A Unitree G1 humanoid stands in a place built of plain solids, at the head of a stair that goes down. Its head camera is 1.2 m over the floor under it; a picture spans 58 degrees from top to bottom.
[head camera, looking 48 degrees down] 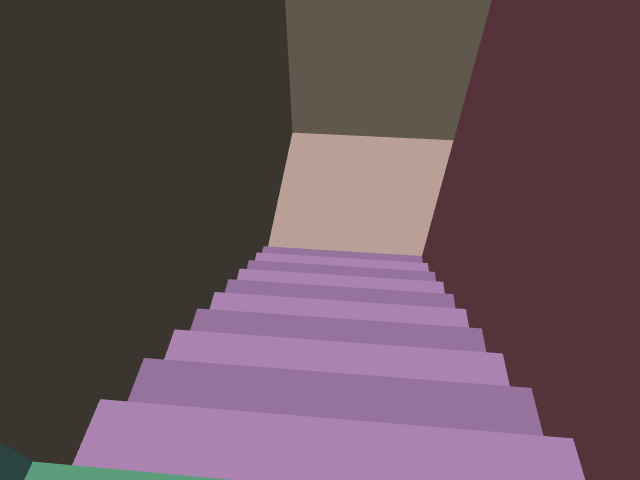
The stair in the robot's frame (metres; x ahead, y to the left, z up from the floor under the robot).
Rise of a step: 0.19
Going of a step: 0.24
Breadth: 1.49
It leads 5 degrees to the right of straight ahead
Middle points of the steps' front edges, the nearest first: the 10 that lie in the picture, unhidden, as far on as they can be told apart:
0.50 -0.03 -0.19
0.74 -0.05 -0.38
0.98 -0.07 -0.57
1.22 -0.09 -0.76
1.46 -0.11 -0.95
1.70 -0.13 -1.14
1.93 -0.15 -1.33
2.17 -0.17 -1.52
2.41 -0.19 -1.71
2.65 -0.21 -1.90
